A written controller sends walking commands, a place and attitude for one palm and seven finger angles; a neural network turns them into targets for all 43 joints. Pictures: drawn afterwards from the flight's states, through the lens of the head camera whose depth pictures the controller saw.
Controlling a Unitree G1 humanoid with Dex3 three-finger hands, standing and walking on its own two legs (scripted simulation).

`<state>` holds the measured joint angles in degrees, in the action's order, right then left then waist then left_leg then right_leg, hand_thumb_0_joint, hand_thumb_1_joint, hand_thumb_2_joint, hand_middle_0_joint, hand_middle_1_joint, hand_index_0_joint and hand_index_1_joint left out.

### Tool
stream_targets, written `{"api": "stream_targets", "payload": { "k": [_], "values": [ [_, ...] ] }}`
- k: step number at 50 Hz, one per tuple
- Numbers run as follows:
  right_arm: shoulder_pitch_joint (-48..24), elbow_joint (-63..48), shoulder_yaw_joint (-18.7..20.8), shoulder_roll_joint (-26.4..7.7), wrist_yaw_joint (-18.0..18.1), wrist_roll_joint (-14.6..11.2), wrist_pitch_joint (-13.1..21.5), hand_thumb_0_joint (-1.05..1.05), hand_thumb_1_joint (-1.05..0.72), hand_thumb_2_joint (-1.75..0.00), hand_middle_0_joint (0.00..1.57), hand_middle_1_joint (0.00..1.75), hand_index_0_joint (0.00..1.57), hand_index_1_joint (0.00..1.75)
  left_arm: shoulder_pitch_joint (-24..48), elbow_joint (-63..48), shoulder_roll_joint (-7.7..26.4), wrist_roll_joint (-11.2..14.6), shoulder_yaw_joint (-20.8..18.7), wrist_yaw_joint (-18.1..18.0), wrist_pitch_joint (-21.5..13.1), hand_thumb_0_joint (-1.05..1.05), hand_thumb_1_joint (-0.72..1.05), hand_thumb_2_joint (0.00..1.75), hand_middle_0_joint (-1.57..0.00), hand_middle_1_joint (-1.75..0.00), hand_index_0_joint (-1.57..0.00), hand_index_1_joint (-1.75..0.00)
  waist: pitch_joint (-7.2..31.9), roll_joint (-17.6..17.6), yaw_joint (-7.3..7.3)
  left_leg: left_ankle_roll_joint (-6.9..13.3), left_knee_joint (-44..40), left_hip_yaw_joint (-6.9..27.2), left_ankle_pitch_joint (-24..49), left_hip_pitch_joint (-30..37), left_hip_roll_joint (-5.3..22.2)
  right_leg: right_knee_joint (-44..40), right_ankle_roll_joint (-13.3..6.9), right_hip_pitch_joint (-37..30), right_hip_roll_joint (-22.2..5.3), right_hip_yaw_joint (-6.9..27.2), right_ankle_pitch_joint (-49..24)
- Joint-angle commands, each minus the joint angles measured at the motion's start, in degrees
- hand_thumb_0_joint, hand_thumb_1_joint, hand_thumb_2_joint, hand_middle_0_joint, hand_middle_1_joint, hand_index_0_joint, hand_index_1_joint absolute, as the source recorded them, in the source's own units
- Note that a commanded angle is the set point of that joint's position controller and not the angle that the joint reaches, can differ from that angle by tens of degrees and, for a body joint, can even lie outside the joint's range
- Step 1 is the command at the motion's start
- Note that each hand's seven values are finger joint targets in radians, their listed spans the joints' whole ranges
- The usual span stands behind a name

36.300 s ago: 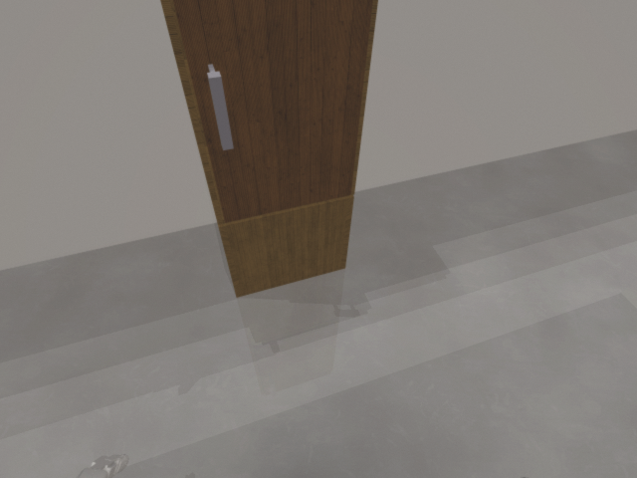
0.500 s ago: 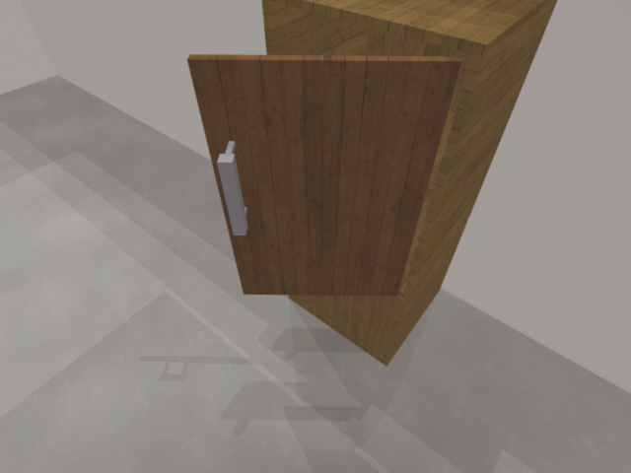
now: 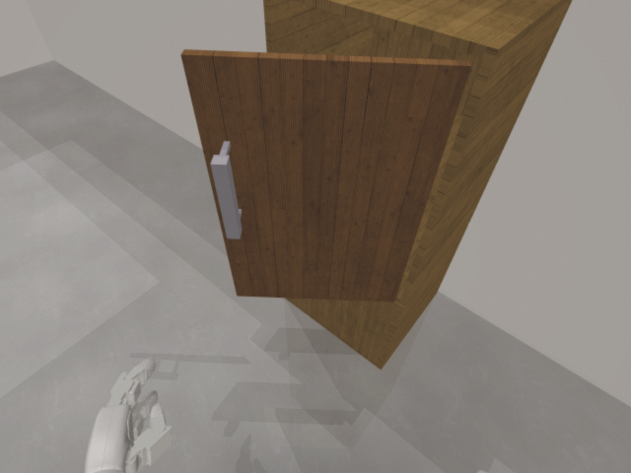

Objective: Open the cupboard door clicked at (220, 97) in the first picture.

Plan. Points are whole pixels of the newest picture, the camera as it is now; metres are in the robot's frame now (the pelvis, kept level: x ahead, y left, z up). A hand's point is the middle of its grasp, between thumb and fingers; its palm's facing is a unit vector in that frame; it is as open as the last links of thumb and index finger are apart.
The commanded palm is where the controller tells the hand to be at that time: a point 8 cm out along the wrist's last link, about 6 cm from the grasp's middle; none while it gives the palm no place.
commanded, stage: raise the hand with hooked fingers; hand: left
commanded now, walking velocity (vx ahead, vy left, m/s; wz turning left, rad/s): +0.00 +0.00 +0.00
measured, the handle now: (230, 191) +0.55 +0.17 +0.04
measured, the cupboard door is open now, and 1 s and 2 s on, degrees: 38 38 38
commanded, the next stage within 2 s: move the hooked fingers beside the handle in 1.94 s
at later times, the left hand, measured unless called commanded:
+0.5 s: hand (186, 427) +0.18 +0.16 -0.01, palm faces -0.03 -0.99 -0.12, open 10.0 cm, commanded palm +0.15 +0.24 -0.01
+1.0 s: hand (137, 376) +0.23 +0.23 +0.02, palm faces +0.01 -1.00 -0.05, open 13.0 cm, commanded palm +0.21 +0.28 +0.03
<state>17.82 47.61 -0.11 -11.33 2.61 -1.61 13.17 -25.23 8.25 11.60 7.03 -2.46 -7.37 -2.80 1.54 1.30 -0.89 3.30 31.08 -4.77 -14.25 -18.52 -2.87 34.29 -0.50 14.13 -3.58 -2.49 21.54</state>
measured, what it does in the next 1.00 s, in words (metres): stands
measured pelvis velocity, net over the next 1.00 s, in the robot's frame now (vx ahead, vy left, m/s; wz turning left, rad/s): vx -0.02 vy -0.01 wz -0.03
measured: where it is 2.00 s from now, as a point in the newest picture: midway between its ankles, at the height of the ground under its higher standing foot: outside the picture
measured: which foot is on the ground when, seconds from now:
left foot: down 0.00-1.00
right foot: down 0.00-1.00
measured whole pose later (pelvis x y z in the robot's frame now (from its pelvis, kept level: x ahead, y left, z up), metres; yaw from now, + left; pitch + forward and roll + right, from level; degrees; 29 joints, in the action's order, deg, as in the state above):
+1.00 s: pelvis -0.02 -0.01 -0.04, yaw -2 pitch +10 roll -3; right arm 15.7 33.7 0.5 -15.0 5.0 -2.5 14.1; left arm -13.0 8.3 19.1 20.1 -18.7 21.1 -20.5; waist 5.6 -0.1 -0.8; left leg 2.1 54.3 -0.9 -22.5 -42.3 1.2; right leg 51.7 -0.2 35.1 0.8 -3.3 26.9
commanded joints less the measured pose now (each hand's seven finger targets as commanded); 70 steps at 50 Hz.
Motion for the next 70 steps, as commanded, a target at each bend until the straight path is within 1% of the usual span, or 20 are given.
{"api": "stream_targets", "payload": {
  "k": [1,4,6,9,10,13,17,19,21,25,27,31,34,37,41,45,49,55,62,70],
  "values": [
    [-7.56,-12.74,3.98,-9.84,-0.69,0.69,3.21,0.00,-0.90,-0.90,0.20,0.30,0.20,0.30,-10.05,1.99,-2.76,2.64,-2.44,6.36,-12.62,0.00,0.69,0.81,-0.22,-0.43,-0.22,-0.43,-3.62,10.95,0.68,-3.80,3.23,8.17,1.86,-6.04,4.60,-0.46,-0.97,17.44,4.37,-5.15,-3.02],
    [-11.21,-16.48,6.17,-10.15,-2.25,1.47,2.03,0.00,-0.90,-0.90,0.20,0.30,0.20,0.30,-16.24,2.08,-1.58,5.47,-6.25,17.83,-24.69,0.00,0.62,0.78,-0.22,-0.48,-0.22,-0.48,4.42,17.82,3.87,-4.49,12.77,5.36,7.71,-14.00,3.82,10.64,-0.87,21.03,4.68,-4.98,-11.36],
    [-12.59,-19.90,6.81,-10.55,-3.20,0.76,1.48,0.00,-0.90,-0.90,0.20,0.30,0.20,0.30,-16.18,3.50,3.58,7.07,-11.65,24.58,-29.01,0.00,0.57,0.76,-0.22,-0.51,-0.22,-0.51,7.43,8.40,5.09,-4.70,16.37,4.28,8.83,-15.28,2.77,14.38,-1.55,20.52,3.80,-3.21,-15.41],
    [-13.48,-23.85,6.39,-9.91,-2.04,0.23,0.56,0.00,-0.90,-0.90,0.20,0.30,0.20,0.30,-7.93,-4.66,9.23,8.84,-17.30,27.01,-28.53,0.00,0.50,0.73,-0.23,-0.55,-0.23,-0.55,15.02,-2.69,5.59,-3.43,20.67,2.39,6.20,-17.65,1.93,17.22,-1.28,21.38,3.50,-0.45,-13.63],
    [-12.43,-24.13,6.42,-9.70,-1.61,0.60,0.42,0.00,-0.90,-0.90,0.20,0.30,0.20,0.30,-3.03,-10.46,12.24,9.71,-19.56,26.43,-28.95,0.00,0.48,0.72,-0.23,-0.57,-0.23,-0.57,17.62,-6.46,5.34,-3.16,22.11,2.62,5.31,-17.85,2.12,17.90,-1.08,22.08,3.73,0.70,-12.32],
    [-9.77,-24.37,5.60,-7.35,-0.55,1.05,1.32,0.00,-0.90,-0.90,0.20,0.30,0.20,0.30,4.61,-27.34,11.67,11.41,-18.85,23.65,-34.37,0.00,0.41,0.69,-0.24,-0.62,-0.24,-0.62,24.70,-14.39,2.98,-2.01,25.51,4.15,7.62,-12.85,3.28,17.89,-0.82,23.66,4.21,2.89,-11.94],
    [-8.01,-20.26,4.49,-8.46,0.99,1.25,3.20,0.00,-0.90,-0.90,0.20,0.30,0.20,0.30,12.03,-29.93,8.57,11.54,-10.91,25.30,-38.68,0.00,0.32,0.65,-0.24,-0.68,-0.24,-0.68,18.64,-11.75,-3.01,-1.17,29.63,6.47,3.27,-16.19,4.44,17.57,-0.73,31.63,4.75,4.46,-7.06],
    [-7.90,-19.32,3.83,-9.58,1.59,0.38,4.03,0.00,-0.90,-0.90,0.20,0.30,0.20,0.30,13.11,-22.73,9.53,11.74,-9.48,28.49,-36.39,0.00,0.27,0.63,-0.25,-0.70,-0.25,-0.70,12.89,-8.03,-4.88,-0.99,30.55,6.90,-2.55,-21.75,4.80,15.14,0.04,33.23,4.53,5.94,-0.88],
    [-7.62,-19.17,3.39,-10.63,2.53,-0.65,3.76,0.00,-0.90,-0.90,0.20,0.30,0.20,0.30,13.15,-13.30,12.52,12.39,-11.58,32.43,-30.52,0.00,0.22,0.61,-0.25,-0.74,-0.25,-0.74,10.34,-2.49,-4.76,-0.80,30.93,6.72,-5.34,-26.46,4.57,11.80,1.35,31.61,3.54,9.18,2.72],
    [-9.57,-23.24,2.92,-10.93,3.50,-1.82,1.07,0.00,-0.90,-0.90,0.20,0.30,0.20,0.30,7.88,-4.56,20.40,15.28,-22.61,35.74,-14.60,0.00,0.13,0.57,-0.25,-0.80,-0.25,-0.80,16.64,2.63,2.06,-0.96,27.42,6.28,-2.63,-27.24,2.92,7.52,4.34,16.30,0.20,14.08,-2.74],
    [-9.43,-24.58,2.67,-9.79,3.34,-1.49,-0.10,0.00,-0.90,-0.90,0.20,0.30,0.20,0.30,6.03,-7.79,21.52,17.56,-27.91,33.94,-11.85,0.00,0.08,0.55,-0.26,-0.82,-0.26,-0.82,21.56,3.49,4.20,-1.41,25.73,6.52,1.35,-25.14,2.96,8.49,5.83,9.83,-1.10,13.66,-13.41],
    [-7.88,-23.75,2.84,-7.98,2.31,-0.56,0.31,0.00,-0.90,-0.90,0.20,0.30,0.20,0.30,7.51,-13.72,18.84,18.28,-30.02,27.76,-17.72,0.00,-0.01,0.51,-0.27,-0.88,-0.27,-0.88,20.55,1.23,4.63,-2.15,22.60,6.46,5.43,-21.78,3.41,11.22,5.38,9.74,0.34,9.80,-25.28],
    [-6.31,-21.34,3.38,-8.69,1.69,-0.32,1.56,0.00,-0.90,-0.90,0.20,0.30,0.20,0.30,10.92,-12.32,14.74,15.44,-23.76,27.04,-23.39,0.00,-0.08,0.48,-0.27,-0.93,-0.27,-0.93,15.58,-1.01,1.20,-1.91,21.87,6.13,3.91,-20.02,3.30,11.35,3.76,18.06,2.16,6.77,-16.94],
    [-4.65,-20.18,3.78,-10.54,2.13,-0.95,2.55,0.00,-0.90,-0.90,0.20,0.30,0.20,0.30,13.02,-5.13,12.65,14.67,-18.90,30.45,-24.86,0.00,-0.15,0.45,-0.27,-0.98,-0.27,-0.98,11.52,1.96,-1.16,-1.40,22.03,6.50,-0.93,-20.94,3.45,9.33,3.88,23.51,2.46,7.39,-7.01],
    [-3.86,-21.32,3.99,-12.40,3.05,-1.56,3.92,0.00,-0.90,-0.90,0.20,0.30,0.20,0.30,16.94,-7.40,18.68,15.71,-21.17,34.03,-22.94,0.00,-0.24,0.41,-0.28,-1.03,-0.28,-1.03,17.24,-2.19,0.52,-0.68,18.61,6.27,-0.46,-14.99,3.37,8.33,1.21,21.93,3.64,4.96,-0.89],
    [-4.28,-22.06,3.31,-11.89,3.25,-1.11,4.48,0.00,-0.90,-0.90,0.20,0.30,0.20,0.30,19.37,-14.62,23.79,15.64,-26.47,30.10,-22.86,0.00,-0.34,0.37,-0.29,-1.10,-0.29,-1.10,20.81,-8.57,3.01,-1.14,14.59,7.50,3.36,-7.89,3.85,10.80,-0.81,20.25,5.23,0.31,-4.40],
    [-4.93,-22.07,2.48,-11.38,2.45,-0.89,3.79,0.00,-0.90,-0.90,0.20,0.30,0.20,0.30,18.73,-13.29,18.89,15.04,-23.85,25.65,-22.30,0.00,-0.43,0.33,-0.29,-1.15,-0.29,-1.15,15.56,-10.41,1.75,-2.29,11.48,9.28,0.94,-5.31,4.63,10.64,-1.08,23.15,5.68,-2.27,-2.63],
    [-3.95,-23.62,1.98,-12.94,2.53,-1.55,1.71,0.00,-0.90,-0.90,0.20,0.30,0.20,0.30,24.05,-4.33,18.36,12.38,-19.31,29.00,-13.16,0.00,-0.50,0.30,-0.30,-1.20,-0.30,-1.20,10.25,-7.31,0.30,-2.82,7.72,11.57,-4.44,-5.98,5.24,8.51,-0.97,23.62,5.91,-2.74,-1.73],
    [-4.27,-23.71,1.14,-12.48,3.42,-0.94,1.81,0.00,-0.90,-0.90,0.20,0.30,0.20,0.30,35.95,-9.55,24.88,13.35,-25.19,29.61,-14.05,0.00,-0.50,0.30,-0.30,-1.20,-0.30,-1.20,17.26,-9.12,1.16,-4.39,6.40,13.59,1.50,3.30,5.45,7.74,-1.41,21.78,6.15,-2.68,-3.67],
    [-3.52,-21.96,0.97,-13.09,3.66,-1.30,1.08,0.00,-0.90,-0.90,0.20,0.30,0.20,0.30,39.44,0.99,25.66,12.86,-24.44,33.01,-11.56,0.00,-0.50,0.30,-0.30,-1.20,-0.30,-1.20,14.60,-9.53,0.73,-4.02,5.83,12.58,2.87,2.78,5.08,5.19,-1.56,20.07,5.99,-2.26,-5.08]
  ]
}}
